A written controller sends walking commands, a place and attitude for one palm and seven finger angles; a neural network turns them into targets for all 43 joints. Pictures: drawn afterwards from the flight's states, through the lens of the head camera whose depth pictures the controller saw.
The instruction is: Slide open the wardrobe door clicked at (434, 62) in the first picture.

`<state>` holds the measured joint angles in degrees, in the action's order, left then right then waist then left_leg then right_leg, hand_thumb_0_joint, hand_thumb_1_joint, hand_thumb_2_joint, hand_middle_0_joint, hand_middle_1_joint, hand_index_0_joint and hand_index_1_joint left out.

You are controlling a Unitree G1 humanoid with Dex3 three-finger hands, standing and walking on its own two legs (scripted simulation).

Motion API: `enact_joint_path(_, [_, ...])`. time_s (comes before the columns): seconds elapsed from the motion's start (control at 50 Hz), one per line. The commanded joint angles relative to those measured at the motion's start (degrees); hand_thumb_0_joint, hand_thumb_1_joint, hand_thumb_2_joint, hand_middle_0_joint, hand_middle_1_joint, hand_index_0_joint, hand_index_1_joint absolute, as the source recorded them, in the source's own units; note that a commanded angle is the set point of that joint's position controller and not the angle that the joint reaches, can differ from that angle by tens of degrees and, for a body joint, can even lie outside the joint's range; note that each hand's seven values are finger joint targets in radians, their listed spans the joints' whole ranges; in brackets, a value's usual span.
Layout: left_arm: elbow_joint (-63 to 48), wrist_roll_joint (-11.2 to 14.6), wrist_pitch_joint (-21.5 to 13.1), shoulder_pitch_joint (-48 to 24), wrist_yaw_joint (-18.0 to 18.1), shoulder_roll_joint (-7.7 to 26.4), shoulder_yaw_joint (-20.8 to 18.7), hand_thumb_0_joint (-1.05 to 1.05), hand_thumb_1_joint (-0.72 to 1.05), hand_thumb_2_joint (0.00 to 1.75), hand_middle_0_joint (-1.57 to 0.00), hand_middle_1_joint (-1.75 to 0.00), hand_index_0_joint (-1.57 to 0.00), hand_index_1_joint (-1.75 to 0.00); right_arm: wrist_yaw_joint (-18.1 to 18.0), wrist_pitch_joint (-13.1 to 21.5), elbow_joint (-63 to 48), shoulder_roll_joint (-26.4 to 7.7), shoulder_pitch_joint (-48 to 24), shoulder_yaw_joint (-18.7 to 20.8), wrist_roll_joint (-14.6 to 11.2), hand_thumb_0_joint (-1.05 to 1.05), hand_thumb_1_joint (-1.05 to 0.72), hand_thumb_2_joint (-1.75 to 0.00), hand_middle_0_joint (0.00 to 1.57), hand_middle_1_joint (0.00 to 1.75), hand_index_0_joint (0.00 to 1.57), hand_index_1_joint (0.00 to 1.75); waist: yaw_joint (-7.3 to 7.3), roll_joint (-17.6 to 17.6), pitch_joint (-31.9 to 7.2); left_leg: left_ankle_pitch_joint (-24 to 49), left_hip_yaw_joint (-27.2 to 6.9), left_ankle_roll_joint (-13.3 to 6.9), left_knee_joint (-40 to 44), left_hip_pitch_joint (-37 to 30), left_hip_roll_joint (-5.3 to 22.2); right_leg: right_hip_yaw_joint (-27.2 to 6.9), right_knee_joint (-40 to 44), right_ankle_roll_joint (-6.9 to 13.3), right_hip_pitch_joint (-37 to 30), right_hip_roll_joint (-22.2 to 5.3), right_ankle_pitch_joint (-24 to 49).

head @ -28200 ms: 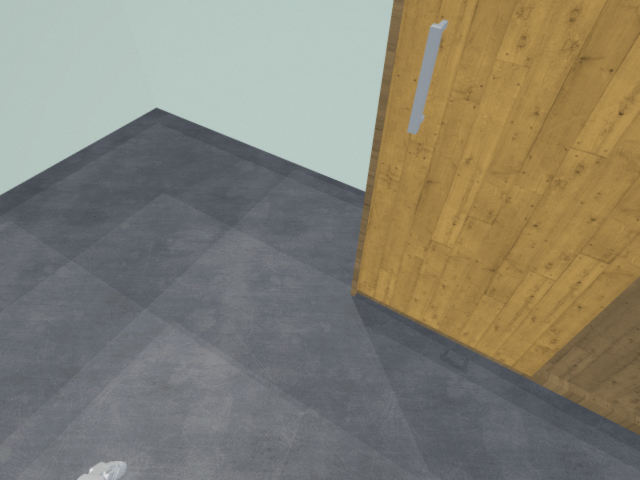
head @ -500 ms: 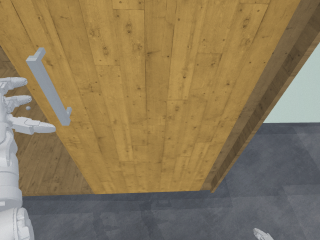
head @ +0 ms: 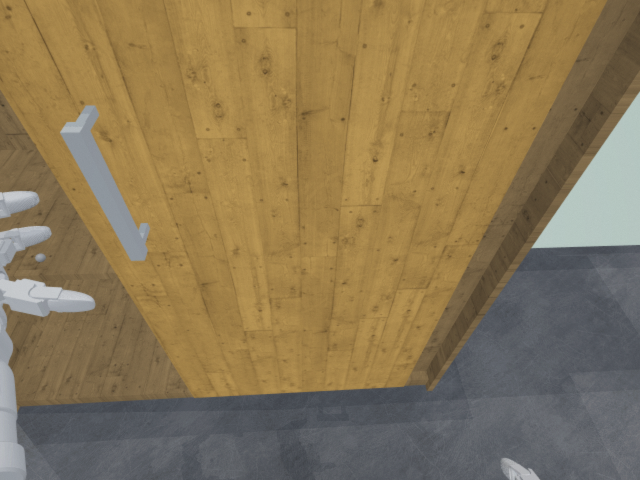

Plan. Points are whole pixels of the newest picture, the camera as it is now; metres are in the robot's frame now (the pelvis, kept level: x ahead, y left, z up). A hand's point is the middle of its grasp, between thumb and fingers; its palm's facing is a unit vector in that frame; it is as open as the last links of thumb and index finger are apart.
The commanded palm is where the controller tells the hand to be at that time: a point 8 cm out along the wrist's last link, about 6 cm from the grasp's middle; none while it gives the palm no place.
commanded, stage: slip the hand off the handle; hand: left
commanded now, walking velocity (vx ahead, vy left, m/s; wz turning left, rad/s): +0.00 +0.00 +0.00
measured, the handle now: (116, 191) +0.42 +0.29 +0.14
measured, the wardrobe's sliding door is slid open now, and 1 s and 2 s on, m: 0.52 0.52 0.52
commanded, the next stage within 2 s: draw the hand back to the body in 0.38 s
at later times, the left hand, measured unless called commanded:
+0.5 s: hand out of the picture +0.23 +0.33 +0.12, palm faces +0.48 -0.85 -0.21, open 14.7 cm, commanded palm +0.19 +0.37 +0.14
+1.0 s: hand (2, 356) +0.20 +0.29 +0.15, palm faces +0.16 -0.99 -0.04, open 14.6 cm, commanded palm +0.16 +0.33 +0.16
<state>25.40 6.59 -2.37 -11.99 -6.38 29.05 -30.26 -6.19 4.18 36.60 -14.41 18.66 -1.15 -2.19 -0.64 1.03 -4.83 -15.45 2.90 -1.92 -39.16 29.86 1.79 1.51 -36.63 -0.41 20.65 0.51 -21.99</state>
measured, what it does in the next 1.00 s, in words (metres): stands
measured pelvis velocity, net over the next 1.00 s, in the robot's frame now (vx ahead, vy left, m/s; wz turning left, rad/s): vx -0.02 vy -0.01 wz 0.03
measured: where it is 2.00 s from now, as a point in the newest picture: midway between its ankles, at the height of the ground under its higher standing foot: outside the picture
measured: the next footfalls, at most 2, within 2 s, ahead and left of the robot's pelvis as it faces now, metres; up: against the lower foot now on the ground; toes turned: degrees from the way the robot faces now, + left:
none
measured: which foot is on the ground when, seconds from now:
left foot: down 0.00-1.00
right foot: down 0.00-1.00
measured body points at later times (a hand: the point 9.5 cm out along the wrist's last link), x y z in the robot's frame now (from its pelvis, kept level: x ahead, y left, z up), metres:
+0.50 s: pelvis -0.02 -0.01 +0.00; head -0.03 -0.01 +0.45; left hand +0.20 +0.38 +0.14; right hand +0.18 -0.23 -0.07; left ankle +0.05 +0.10 -0.72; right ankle -0.04 -0.13 -0.72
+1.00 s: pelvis -0.02 -0.01 +0.01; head -0.05 -0.01 +0.45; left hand +0.18 +0.35 +0.15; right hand +0.16 -0.25 -0.05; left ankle +0.05 +0.10 -0.72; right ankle -0.04 -0.13 -0.72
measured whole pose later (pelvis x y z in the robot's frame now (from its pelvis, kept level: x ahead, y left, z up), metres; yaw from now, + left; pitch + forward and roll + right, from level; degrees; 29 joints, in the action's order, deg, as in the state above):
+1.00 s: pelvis -0.02 -0.01 +0.01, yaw +2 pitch -2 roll -2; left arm 4.4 23.3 1.8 7.4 -25.8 25.3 -29.2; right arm -8.0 17.2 35.9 -16.1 16.5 -2.9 -4.6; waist 2.9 2.4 -3.4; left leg -12.8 1.1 -1.1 -35.9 21.7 1.7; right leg 3.2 -33.5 0.3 12.0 0.9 -20.0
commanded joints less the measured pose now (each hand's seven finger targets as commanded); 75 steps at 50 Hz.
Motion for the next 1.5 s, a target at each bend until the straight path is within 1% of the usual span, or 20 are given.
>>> enact_joint_path(0.0, [-20.76,0.87,-3.77,-14.45,2.46,19.8,-4.67,0.0,-0.55,0.2,-0.25,-1.15,-0.25,-1.15,-1.23,3.97,-8.1,-8.79,-5.14,2.91,0.39,0.0,-0.9,-0.9,0.2,0.3,0.2,0.3,2.25,8.21,-13.74,11.49,-5.61,-0.77,6.12,-20.31,-0.15,1.43,5.14,1.58,5.14,2.34,11.32])
enact_joint_path(0.06, [-20.72,1.69,-2.81,-12.06,1.55,14.68,-0.81,0.0,-0.55,0.2,-0.25,-1.15,-0.25,-1.15,-1.67,5.02,-7.59,-8.29,-6.42,2.3,0.2,0.0,-0.9,-0.9,0.2,0.3,0.2,0.3,1.64,7.04,-10.17,8.13,-6.4,-0.4,7.2,-19.92,-0.07,1.85,5.6,1.5,6.27,2.1,9.62])
enact_joint_path(0.24, [-26.01,2.57,-1.01,-8.24,1.17,11.48,1.57,0.0,-0.55,0.2,-0.25,-1.15,-0.25,-1.15,-2.48,7.41,-7.63,-7.52,-9.54,1.3,0.04,0.0,-0.9,-0.9,0.2,0.3,0.2,0.3,2.22,6.29,-7.51,2.48,-7.67,0.0,9.66,-20.33,-0.35,1.96,7.11,1.67,5.51,1.48,7.43])
enact_joint_path(0.34, [-27.28,3.03,-1.0,-3.79,1.49,11.98,-0.06,0.0,-0.55,0.2,-0.25,-1.15,-0.25,-1.15,-2.59,8.43,-7.49,-7.34,-10.24,1.16,0.19,0.0,-0.9,-0.9,0.2,0.3,0.2,0.3,3.31,5.39,-7.82,2.38,-6.81,-0.15,9.88,-19.74,-0.9,1.65,8.13,1.65,3.3,1.24,7.29])
enact_joint_path(0.38, [-26.47,3.43,-0.89,-1.35,1.43,14.72,-2.92,0.0,-0.55,0.2,-0.25,-1.15,-0.25,-1.15,-2.6,8.42,-7.28,-7.52,-10.14,1.14,0.16,0.0,-0.9,-0.9,0.2,0.3,0.2,0.3,3.96,3.84,-7.32,3.47,-5.95,-0.34,9.4,-18.39,-1.13,1.43,8.8,1.6,1.94,1.25,7.64])
enact_joint_path(0.48, [-24.6,3.83,-1.54,-6.2,0.28,16.16,-3.29,0.0,-0.55,0.2,-0.25,-1.15,-0.25,-1.15,-3.21,9.04,-6.25,-7.51,-10.49,0.9,0.15,0.0,-0.9,-0.9,0.2,0.3,0.2,0.3,2.66,4.29,-5.05,1.98,-5.16,-0.52,8.5,-17.16,-1.53,0.67,9.59,1.22,3.55,0.97,5.78])
enact_joint_path(0.5, [-23.7,11.47,-2.65,-6.82,-7.02,11.13,0.19,0.0,-0.55,0.2,-0.25,-1.15,-0.25,-1.15,-3.61,9.79,-6.06,-8.38,-10.47,0.59,-0.98,0.0,-0.9,-0.9,0.2,0.3,0.2,0.3,0.23,4.81,-7.0,3.14,-4.75,-0.28,8.4,-19.01,-1.46,-0.05,10.6,1.27,0.68,0.67,7.55])
enact_joint_path(0.52, [-24.14,13.06,-3.63,-7.81,-10.92,15.0,-2.43,0.0,-0.55,0.2,-0.25,-1.15,-0.25,-1.15,-4.12,10.45,-6.18,-8.21,-10.92,0.47,-1.42,0.0,-0.9,-0.9,0.2,0.3,0.2,0.3,1.57,4.42,-8.02,4.0,-4.85,-0.49,7.82,-19.57,-1.51,-0.36,10.46,1.29,-0.26,0.88,8.65])
enact_joint_path(0.6, [-20.74,17.48,-4.17,-5.02,-22.25,17.95,-4.05,0.0,-0.55,0.2,-0.25,-1.15,-0.25,-1.15,-4.55,12.62,-7.18,-8.55,-11.04,-0.18,-1.68,0.0,-0.9,-0.9,0.2,0.3,0.2,0.3,2.35,6.49,-6.9,6.48,-4.92,-0.61,7.07,-19.05,-1.66,-1.81,10.21,0.85,-1.35,0.44,13.0])
enact_joint_path(0.66, [-16.91,18.81,-2.54,-0.64,-26.09,19.97,-7.1,0.0,-0.55,0.2,-0.25,-1.15,-0.25,-1.15,-3.54,13.52,-8.63,-8.98,-10.4,0.24,-1.86,0.0,-0.9,-0.9,0.2,0.3,0.2,0.3,3.53,2.92,-4.24,5.44,-5.64,-0.55,7.29,-16.12,-1.64,-2.44,10.64,0.26,-0.32,0.28,11.09])
enact_joint_path(0.68, [-16.26,18.97,-1.88,1.83,-25.6,21.42,-9.17,0.0,-0.55,0.2,-0.25,-1.15,-0.25,-1.15,-2.94,13.78,-9.23,-9.13,-10.24,0.46,-1.91,0.0,-0.9,-0.9,0.2,0.3,0.2,0.3,4.48,3.29,-4.2,5.76,-5.41,-0.46,6.83,-15.2,-1.73,-3.18,10.78,0.05,-0.84,0.05,10.63])
enact_joint_path(0.78, [-23.47,19.8,-0.99,7.28,-22.08,16.88,-8.25,0.0,-0.55,0.2,-0.25,-1.15,-0.25,-1.15,-1.32,15.25,-11.79,-8.51,-10.47,0.9,-2.24,0.0,-0.9,-0.9,0.2,0.3,0.2,0.3,4.87,2.7,-4.97,4.03,-5.18,-0.35,7.24,-16.57,-1.23,-3.01,11.08,0.02,-0.12,0.08,6.93])
enact_joint_path(0.88, [-32.35,19.19,-0.52,6.31,-20.12,13.39,-4.82,0.0,-0.55,0.2,-0.25,-1.15,-0.25,-1.15,-1.58,16.38,-11.88,-8.35,-11.19,0.84,-2.54,0.0,-0.9,-0.9,0.2,0.3,0.2,0.3,4.12,4.84,-3.53,1.87,-5.04,-0.58,8.53,-18.5,-1.06,-2.07,11.54,-0.14,1.3,0.7,4.31])
enact_joint_path(0.98, [-38.43,17.87,0.94,7.63,-17.12,12.86,-4.3,0.0,-0.37,0.29,-0.24,-1.04,-0.24,-1.04,-2.3,17.59,-10.94,-7.84,-11.56,0.15,-2.14,0.0,-0.9,-0.9,0.2,0.3,0.2,0.3,4.36,5.95,-2.29,-1.2,-6.32,-0.48,11.79,-20.13,-1.1,0.23,12.26,0.92,0.58,1.45,3.29])
enact_joint_path(1.0, [-43.26,7.53,-2.94,3.06,-5.18,18.53,-5.03,0.0,-0.33,0.31,-0.24,-1.02,-0.24,-1.02,-1.48,16.4,-8.77,-8.02,-13.0,0.38,0.84,0.0,-0.9,-0.9,0.2,0.3,0.2,0.3,4.73,6.67,3.71,-3.75,-6.19,0.12,13.37,-17.6,-1.92,-2.42,17.31,1.26,2.97,0.74,1.39])
enact_joint_path(1.02, [-40.28,6.57,-3.46,10.0,-0.06,9.85,-0.71,0.0,-0.3,0.32,-0.24,-1.0,-0.24,-1.0,-1.32,16.21,-8.46,-7.52,-13.14,0.3,0.99,0.0,-0.9,-0.9,0.2,0.3,0.2,0.3,3.49,6.19,5.15,-7.5,-7.08,0.77,14.9,-18.47,-1.11,-1.02,16.64,1.47,2.94,-0.13,0.17])
enact_joint_path(1.04, [-41.08,4.96,-3.76,14.52,3.31,5.97,1.67,0.0,-0.26,0.34,-0.24,-0.98,-0.24,-0.98,-1.21,15.44,-8.15,-7.1,-13.37,0.43,0.81,0.0,-0.9,-0.9,0.2,0.3,0.2,0.3,3.8,5.88,5.15,-10.51,-7.53,0.83,16.54,-19.29,-0.54,-0.68,16.12,1.51,1.95,-0.27,-0.29])
enact_joint_path(1.12, [-49.09,0.84,-5.69,17.11,10.67,5.94,2.31,0.0,-0.12,0.41,-0.24,-0.89,-0.24,-0.89,-0.79,13.22,-7.3,-7.03,-13.46,0.89,1.48,0.0,-0.9,-0.9,0.2,0.3,0.2,0.3,3.92,5.92,-0.94,-7.58,-6.99,0.49,18.85,-23.15,0.16,-0.7,15.8,1.65,-4.36,-0.47,3.6])
enact_joint_path(1.28, [-51.49,-2.32,-5.86,20.61,14.03,4.15,3.89,0.0,0.17,0.55,-0.22,-0.73,-0.22,-0.73,-0.51,9.88,-6.53,-6.44,-14.52,1.2,2.33,0.0,-0.9,-0.9,0.2,0.3,0.2,0.3,4.41,3.43,-0.25,3.05,-5.29,0.4,20.37,-27.74,0.49,-0.19,17.92,1.71,-8.77,-0.03,9.82])
enact_joint_path(1.48, [-56.36,-2.34,-5.23,28.73,13.52,3.4,3.61,0.0,0.54,0.73,-0.21,-0.51,-0.21,-0.51,0.74,7.06,-8.19,-5.73,-15.51,1.53,2.64,0.0,-0.9,-0.9,0.2,0.3,0.2,0.3,5.28,3.64,0.78,13.14,-3.16,0.43,19.29,-29.54,0.29,-0.02,19.18,1.57,-11.68,-0.15,15.92])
